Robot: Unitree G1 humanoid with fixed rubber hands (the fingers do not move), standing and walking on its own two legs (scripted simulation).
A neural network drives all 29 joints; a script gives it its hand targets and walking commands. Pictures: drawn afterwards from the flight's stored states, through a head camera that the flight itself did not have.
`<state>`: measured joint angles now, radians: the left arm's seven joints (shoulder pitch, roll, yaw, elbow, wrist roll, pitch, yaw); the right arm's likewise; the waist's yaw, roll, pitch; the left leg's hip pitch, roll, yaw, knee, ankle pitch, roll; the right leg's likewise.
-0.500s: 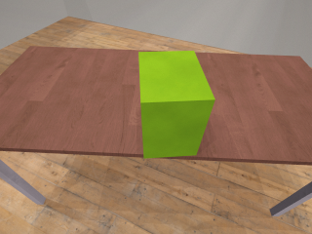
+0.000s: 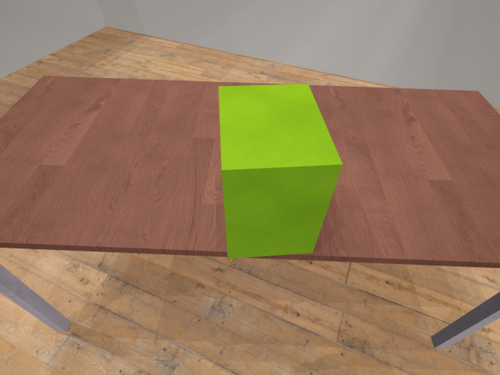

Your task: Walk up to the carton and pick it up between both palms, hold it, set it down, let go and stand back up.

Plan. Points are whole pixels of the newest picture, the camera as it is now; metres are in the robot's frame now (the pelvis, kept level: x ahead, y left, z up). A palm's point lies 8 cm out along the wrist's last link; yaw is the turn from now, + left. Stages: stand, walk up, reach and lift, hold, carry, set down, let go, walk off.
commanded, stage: stand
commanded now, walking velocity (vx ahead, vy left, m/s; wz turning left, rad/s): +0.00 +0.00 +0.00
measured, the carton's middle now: (267, 172) +0.47 -0.04 +0.05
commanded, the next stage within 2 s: none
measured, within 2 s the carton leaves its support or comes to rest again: neither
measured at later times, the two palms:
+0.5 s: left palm out of the picture +0.01 +0.25 -0.13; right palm out of the picture +0.00 -0.24 -0.13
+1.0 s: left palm out of the picture +0.01 +0.24 -0.14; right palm out of the picture +0.00 -0.24 -0.13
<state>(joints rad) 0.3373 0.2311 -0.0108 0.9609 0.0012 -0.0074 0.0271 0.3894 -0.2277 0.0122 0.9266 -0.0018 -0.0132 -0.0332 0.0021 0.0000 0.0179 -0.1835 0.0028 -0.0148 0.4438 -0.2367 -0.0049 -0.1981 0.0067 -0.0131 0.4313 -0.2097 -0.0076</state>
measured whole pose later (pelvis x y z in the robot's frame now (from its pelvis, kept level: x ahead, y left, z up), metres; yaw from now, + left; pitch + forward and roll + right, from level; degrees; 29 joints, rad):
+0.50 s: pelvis +0.01 +0.00 +0.00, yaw +0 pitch -1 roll +0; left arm 0.34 0.22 -0.01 0.99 0.00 -0.01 0.03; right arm 0.37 -0.21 0.02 0.97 0.00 -0.01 -0.04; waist 0.00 0.00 0.02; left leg -0.17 0.00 -0.01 0.43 -0.24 0.00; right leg -0.19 0.01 -0.01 0.42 -0.21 0.00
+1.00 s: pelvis +0.01 +0.00 +0.00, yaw -1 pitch -1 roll +0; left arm 0.34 0.20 -0.01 1.02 0.00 -0.01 0.04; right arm 0.36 -0.20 0.02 1.00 0.00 -0.01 -0.04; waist 0.00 0.00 0.02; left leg -0.16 0.00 0.00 0.42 -0.24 0.00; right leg -0.18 0.01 0.00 0.42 -0.21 0.00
